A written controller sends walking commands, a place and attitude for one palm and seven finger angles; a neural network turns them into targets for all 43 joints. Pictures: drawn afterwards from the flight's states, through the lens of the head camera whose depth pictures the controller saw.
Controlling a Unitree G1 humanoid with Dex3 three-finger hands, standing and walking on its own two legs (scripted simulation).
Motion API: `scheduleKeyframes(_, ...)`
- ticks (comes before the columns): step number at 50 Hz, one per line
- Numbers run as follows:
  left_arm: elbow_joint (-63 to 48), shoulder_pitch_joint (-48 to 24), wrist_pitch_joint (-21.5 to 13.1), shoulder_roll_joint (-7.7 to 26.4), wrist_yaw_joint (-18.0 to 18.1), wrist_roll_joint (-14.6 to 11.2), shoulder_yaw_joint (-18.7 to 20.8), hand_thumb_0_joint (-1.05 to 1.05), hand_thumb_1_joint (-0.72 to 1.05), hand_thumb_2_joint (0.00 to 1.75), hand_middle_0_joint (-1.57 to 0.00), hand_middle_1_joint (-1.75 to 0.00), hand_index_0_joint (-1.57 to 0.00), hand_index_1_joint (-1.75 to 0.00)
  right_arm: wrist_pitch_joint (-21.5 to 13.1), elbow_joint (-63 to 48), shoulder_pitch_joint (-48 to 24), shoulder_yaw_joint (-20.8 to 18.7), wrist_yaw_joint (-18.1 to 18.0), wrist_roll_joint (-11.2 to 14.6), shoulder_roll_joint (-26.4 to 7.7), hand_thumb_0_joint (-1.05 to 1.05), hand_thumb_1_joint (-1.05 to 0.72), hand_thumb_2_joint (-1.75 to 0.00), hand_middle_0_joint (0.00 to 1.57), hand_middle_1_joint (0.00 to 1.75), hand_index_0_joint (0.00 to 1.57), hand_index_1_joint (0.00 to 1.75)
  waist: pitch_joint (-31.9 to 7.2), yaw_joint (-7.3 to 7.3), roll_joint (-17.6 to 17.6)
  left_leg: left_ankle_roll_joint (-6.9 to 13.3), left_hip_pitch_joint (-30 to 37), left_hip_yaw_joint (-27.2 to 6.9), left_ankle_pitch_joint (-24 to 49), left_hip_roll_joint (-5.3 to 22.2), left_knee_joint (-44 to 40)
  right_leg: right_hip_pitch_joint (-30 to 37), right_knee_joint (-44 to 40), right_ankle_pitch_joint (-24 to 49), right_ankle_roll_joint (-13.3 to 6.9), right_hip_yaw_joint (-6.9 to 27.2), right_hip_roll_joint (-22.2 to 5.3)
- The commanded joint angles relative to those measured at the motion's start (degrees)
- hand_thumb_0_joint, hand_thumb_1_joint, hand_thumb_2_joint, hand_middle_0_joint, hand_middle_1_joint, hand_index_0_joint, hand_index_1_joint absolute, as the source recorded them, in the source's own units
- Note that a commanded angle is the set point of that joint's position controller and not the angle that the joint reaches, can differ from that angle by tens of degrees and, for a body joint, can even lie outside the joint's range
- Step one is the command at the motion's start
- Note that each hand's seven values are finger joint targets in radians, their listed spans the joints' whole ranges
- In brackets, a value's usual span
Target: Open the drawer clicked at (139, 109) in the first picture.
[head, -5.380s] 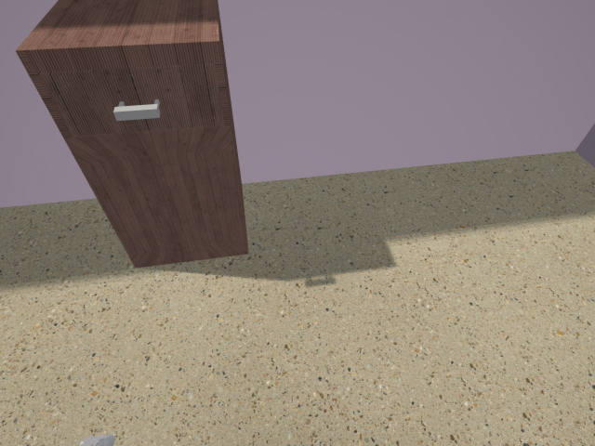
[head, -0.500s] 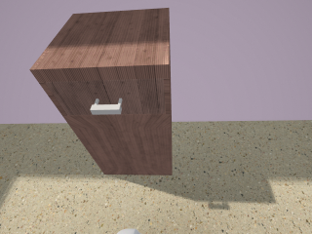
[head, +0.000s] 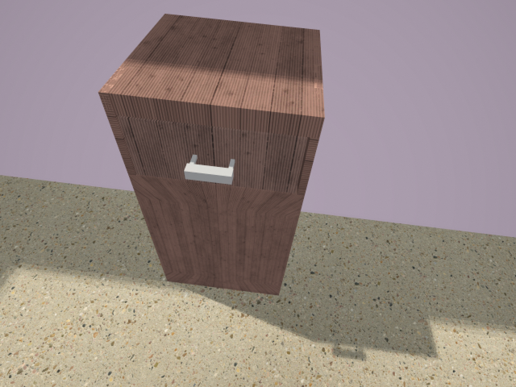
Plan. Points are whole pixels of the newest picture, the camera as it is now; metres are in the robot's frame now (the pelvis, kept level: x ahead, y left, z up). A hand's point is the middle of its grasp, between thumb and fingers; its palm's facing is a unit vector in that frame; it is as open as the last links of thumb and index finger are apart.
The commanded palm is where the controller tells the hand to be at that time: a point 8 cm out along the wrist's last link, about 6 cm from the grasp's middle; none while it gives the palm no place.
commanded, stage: come to a stop and stand still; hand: left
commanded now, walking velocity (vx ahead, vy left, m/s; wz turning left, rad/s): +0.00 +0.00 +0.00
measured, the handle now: (211, 167) +0.57 +0.16 -0.04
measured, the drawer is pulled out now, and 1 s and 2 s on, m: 0.00 0.00 0.00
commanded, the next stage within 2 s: look again from close up in 0.40 s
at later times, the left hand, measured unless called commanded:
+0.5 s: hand out of the picture +0.03 +0.19 -0.18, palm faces +0.01 -0.98 -0.19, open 7.3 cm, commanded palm none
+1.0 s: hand out of the picture -0.03 +0.19 -0.18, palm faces +0.02 -0.99 -0.16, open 7.4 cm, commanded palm none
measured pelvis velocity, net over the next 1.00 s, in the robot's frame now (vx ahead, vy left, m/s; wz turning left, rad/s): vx -0.02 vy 0.02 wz -0.01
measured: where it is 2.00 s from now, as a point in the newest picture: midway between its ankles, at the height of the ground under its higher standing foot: outside the picture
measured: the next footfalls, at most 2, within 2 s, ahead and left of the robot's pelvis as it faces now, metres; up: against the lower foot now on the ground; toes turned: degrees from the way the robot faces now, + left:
none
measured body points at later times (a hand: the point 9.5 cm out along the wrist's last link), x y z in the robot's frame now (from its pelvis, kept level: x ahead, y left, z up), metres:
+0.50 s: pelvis +0.02 +0.01 +0.00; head +0.03 +0.02 +0.45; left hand +0.03 +0.24 -0.16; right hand +0.00 -0.20 -0.16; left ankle -0.04 +0.12 -0.74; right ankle -0.01 -0.12 -0.74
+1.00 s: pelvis -0.02 +0.02 +0.00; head -0.03 +0.03 +0.45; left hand -0.03 +0.24 -0.17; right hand -0.02 -0.19 -0.16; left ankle -0.04 +0.12 -0.74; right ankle -0.01 -0.12 -0.74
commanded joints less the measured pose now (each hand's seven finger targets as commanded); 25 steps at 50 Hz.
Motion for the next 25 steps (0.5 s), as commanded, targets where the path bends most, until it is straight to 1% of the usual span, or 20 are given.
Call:
scheduleKeyframes(1,-1.68,0.31,-2.40,1.00,0.01,-0.07,-0.66,0.00,0.90,0.90,-0.20,-0.30,-0.20,-0.30,-1.74,-1.02,-0.44,-0.64,-1.50,0.25,-7.79,0.00,-0.90,-0.90,0.20,0.30,0.20,0.30,3.85,0.02,10.98,6.25,-1.88,-6.93,20.84,9.90,-10.17,1.32,-1.99,0.31,-0.03,0.85,0.30)
scheduleKeyframes(2,-1.18,0.80,-2.72,0.76,0.16,-0.18,-0.91,0.00,0.90,0.90,-0.20,-0.30,-0.20,-0.30,-2.01,-0.16,0.85,-0.63,-1.64,0.39,-7.59,0.00,-0.90,-0.90,0.20,0.30,0.20,0.30,2.23,-0.15,9.71,5.95,0.78,-6.45,26.70,9.45,-7.55,3.36,-6.96,3.11,0.20,0.77,0.22)
scheduleKeyframes(3,-0.19,2.27,-3.11,1.16,0.33,-0.27,-1.02,0.00,0.90,0.90,-0.20,-0.30,-0.20,-0.30,-2.25,0.50,1.34,-0.72,-1.75,0.65,-7.47,0.00,-0.90,-0.90,0.20,0.30,0.20,0.30,0.67,0.15,8.22,4.87,2.43,-5.62,29.85,8.37,-4.68,6.44,-12.38,10.34,0.11,1.44,-0.20)
scheduleKeyframes(4,0.81,3.45,-3.58,2.18,0.61,-0.29,-1.08,0.00,0.90,0.90,-0.20,-0.30,-0.20,-0.30,-2.49,0.98,2.37,-0.64,-1.72,0.93,-6.78,0.00,-0.90,-0.90,0.20,0.30,0.20,0.30,-0.96,-0.37,5.42,3.28,1.75,-4.37,29.44,6.68,-2.52,10.61,-13.92,20.73,-0.68,3.50,-1.90)
scheduleKeyframes(5,1.31,3.71,-3.85,3.13,0.87,-0.35,-1.21,0.00,0.90,0.90,-0.20,-0.30,-0.20,-0.30,-2.64,1.21,3.15,-0.65,-1.59,1.16,-6.22,0.00,-0.90,-0.90,0.20,0.30,0.20,0.30,-1.98,-1.05,4.44,2.19,1.55,-3.71,26.20,5.63,-2.53,12.66,-13.64,26.42,-1.49,4.40,-3.92)
scheduleKeyframes(6,1.51,3.23,-3.88,3.25,1.13,-0.34,-1.16,0.00,0.90,0.90,-0.20,-0.30,-0.20,-0.30,-2.50,1.57,3.48,-0.65,-1.44,1.21,-5.55,0.00,-0.90,-0.90,0.20,0.30,0.20,0.30,-1.39,-1.33,3.39,1.62,0.77,-3.73,26.66,5.17,-2.60,13.49,-12.44,30.21,-1.96,4.26,-4.45)
scheduleKeyframes(7,2.01,3.13,-3.99,3.02,1.29,-0.39,-1.18,0.00,0.90,0.90,-0.20,-0.30,-0.20,-0.30,-2.14,2.08,3.19,-0.54,-1.50,1.03,-5.51,0.00,-0.90,-0.90,0.20,0.30,0.20,0.30,-1.56,-1.40,-1.11,1.05,1.63,-3.13,25.00,5.23,-2.28,12.86,-11.88,31.54,-2.36,4.60,-3.98)
scheduleKeyframes(8,2.15,2.73,-3.98,2.40,1.37,-0.47,-1.41,0.00,0.90,0.90,-0.20,-0.30,-0.20,-0.30,-2.07,2.51,3.50,-0.54,-1.53,0.98,-5.84,0.00,-0.90,-0.90,0.20,0.30,0.20,0.30,-1.19,-1.62,-2.78,1.01,2.45,-3.02,23.39,5.29,-2.83,12.02,-12.14,30.42,-2.27,4.23,-3.84)
scheduleKeyframes(9,2.19,2.44,-3.95,2.02,1.38,-0.52,-1.64,0.00,0.90,0.90,-0.20,-0.30,-0.20,-0.30,-2.18,2.96,3.83,-0.41,-1.56,0.99,-5.83,0.00,-0.90,-0.90,0.20,0.30,0.20,0.30,-1.67,-1.70,-1.84,1.19,3.08,-3.08,23.01,5.38,-3.48,11.88,-12.56,28.94,-2.07,4.08,-3.79)
scheduleKeyframes(10,2.17,1.77,-3.82,1.90,1.43,-0.56,-1.68,0.00,0.90,0.90,-0.20,-0.30,-0.20,-0.30,-2.19,3.41,3.94,-0.27,-1.55,0.94,-5.73,0.00,-0.90,-0.90,0.20,0.30,0.20,0.30,-0.46,-1.76,-0.96,1.19,2.72,-3.12,21.74,5.42,-4.26,11.41,-13.00,26.08,-1.86,3.98,-3.34)
scheduleKeyframes(11,2.12,1.54,-3.67,1.76,1.46,-0.47,-1.64,0.00,0.90,0.90,-0.20,-0.30,-0.20,-0.30,-2.30,3.80,4.05,-0.18,-1.51,0.94,-5.51,0.00,-0.90,-0.90,0.20,0.30,0.20,0.30,0.33,-1.58,0.59,1.29,2.20,-3.14,22.09,5.44,-4.67,11.45,-13.16,24.52,-1.72,3.70,-3.10)
scheduleKeyframes(13,2.56,1.33,-3.41,1.36,1.52,-0.55,-1.69,0.00,0.90,0.90,-0.20,-0.30,-0.20,-0.30,-2.26,4.38,3.97,0.13,-1.61,0.82,-5.04,0.00,-0.90,-0.90,0.20,0.30,0.20,0.30,2.49,-1.39,2.12,1.25,0.92,-3.21,19.82,5.42,-5.85,11.13,-14.03,21.07,-1.59,3.70,-2.79)
scheduleKeyframes(15,2.77,1.60,-3.27,1.26,1.49,-0.59,-1.71,0.00,0.90,0.90,-0.20,-0.30,-0.20,-0.30,-2.39,4.69,4.17,0.26,-1.68,0.79,-4.87,0.00,-0.90,-0.90,0.20,0.30,0.20,0.30,2.64,-1.24,3.48,1.37,0.97,-3.20,19.63,5.39,-6.40,11.45,-14.46,20.16,-1.53,3.68,-2.65)
scheduleKeyframes(18,2.86,1.56,-3.18,1.21,1.51,-0.64,-1.72,0.00,0.90,0.90,-0.20,-0.30,-0.20,-0.30,-2.43,5.15,4.97,0.41,-1.75,0.74,-4.63,0.00,-0.90,-0.90,0.20,0.30,0.20,0.30,3.07,-1.23,3.46,1.37,0.65,-3.50,19.38,5.38,-6.71,11.88,-14.73,19.32,-1.50,3.45,-2.51)
scheduleKeyframes(19,2.92,1.73,-3.16,1.11,1.51,-0.65,-1.78,0.00,0.90,0.90,-0.20,-0.30,-0.20,-0.30,-2.49,5.23,4.93,0.40,-1.77,0.75,-4.49,0.00,-0.90,-0.90,0.20,0.30,0.20,0.30,3.32,-1.07,3.97,1.44,0.80,-3.44,19.41,5.42,-6.93,11.64,-14.89,19.24,-1.50,3.42,-2.57)
scheduleKeyframes(22,2.81,1.84,-3.27,1.11,1.59,-0.65,-1.73,0.00,0.90,0.90,-0.20,-0.30,-0.20,-0.30,-2.52,5.53,5.73,0.37,-1.79,0.76,-4.35,0.00,-0.90,-0.90,0.20,0.30,0.20,0.30,2.67,-1.20,3.37,1.39,1.34,-3.36,20.88,5.43,-6.55,12.37,-14.80,20.51,-1.56,3.19,-2.57)
scheduleKeyframes(24,2.90,1.81,-3.30,1.09,1.58,-0.66,-1.80,0.00,0.90,0.90,-0.20,-0.30,-0.20,-0.30,-2.54,5.66,6.19,0.40,-1.82,0.78,-4.19,0.00,-0.90,-0.90,0.20,0.30,0.20,0.30,3.30,-1.20,3.02,1.40,1.00,-3.46,20.66,5.42,-6.75,12.30,-14.83,20.41,-1.54,3.09,-2.57)
scheduleKeyframes(25,3.81,5.18,-5.02,2.61,4.04,0.10,-2.24,0.00,0.90,0.90,-0.20,-0.30,-0.20,-0.30,-3.28,1.29,2.30,0.34,-0.94,1.47,-6.72,0.00,-0.90,-0.90,0.20,0.30,0.20,0.30,4.16,-0.33,3.13,-0.01,-3.54,-1.94,30.26,6.13,4.12,10.37,-11.82,37.80,-1.86,5.48,-4.90)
